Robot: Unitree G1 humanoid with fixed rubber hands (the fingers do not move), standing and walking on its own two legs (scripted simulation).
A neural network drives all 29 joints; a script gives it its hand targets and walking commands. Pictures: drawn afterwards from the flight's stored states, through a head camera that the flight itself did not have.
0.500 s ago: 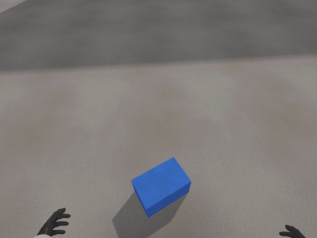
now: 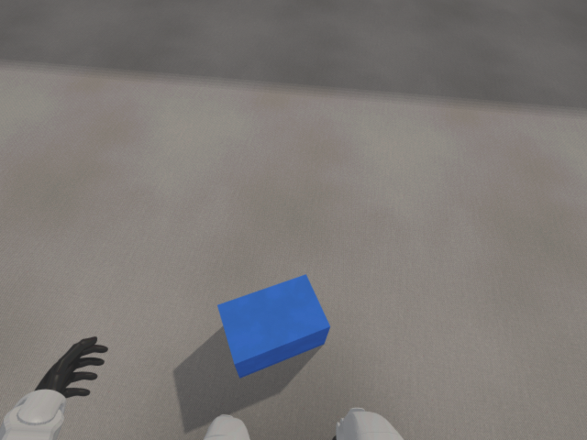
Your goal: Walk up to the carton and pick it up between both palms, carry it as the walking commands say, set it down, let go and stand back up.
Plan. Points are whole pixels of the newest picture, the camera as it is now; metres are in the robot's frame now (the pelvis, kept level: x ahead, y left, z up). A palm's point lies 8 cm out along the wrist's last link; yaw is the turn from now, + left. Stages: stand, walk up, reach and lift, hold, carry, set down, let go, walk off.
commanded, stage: walk up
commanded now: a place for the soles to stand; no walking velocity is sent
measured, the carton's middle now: (273, 325) +0.48 +0.06 -0.65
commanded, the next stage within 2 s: none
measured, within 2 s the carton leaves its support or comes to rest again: neither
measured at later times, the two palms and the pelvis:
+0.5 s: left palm out of the picture +0.07 +0.25 -0.08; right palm (572, 327) +0.28 -0.41 -0.06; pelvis +0.07 -0.11 +0.00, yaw +15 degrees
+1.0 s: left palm out of the picture +0.06 +0.25 -0.06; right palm (525, 301) +0.32 -0.36 -0.06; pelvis +0.08 -0.11 +0.02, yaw +22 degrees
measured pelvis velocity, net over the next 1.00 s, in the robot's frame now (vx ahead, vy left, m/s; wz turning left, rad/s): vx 0.08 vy -0.11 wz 0.39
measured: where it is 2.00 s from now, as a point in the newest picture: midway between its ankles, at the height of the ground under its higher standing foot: outside the picture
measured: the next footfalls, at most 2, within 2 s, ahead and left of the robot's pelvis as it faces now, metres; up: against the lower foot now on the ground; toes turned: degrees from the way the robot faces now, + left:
left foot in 0.18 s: +0.10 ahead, +0.02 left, +0.00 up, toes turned +17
right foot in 0.38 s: +0.17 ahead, -0.22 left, +0.00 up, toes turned +13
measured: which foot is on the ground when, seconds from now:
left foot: up 0.00-0.16, down 0.18-1.00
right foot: down 0.00-0.18, up 0.20-0.36, down 0.38-1.00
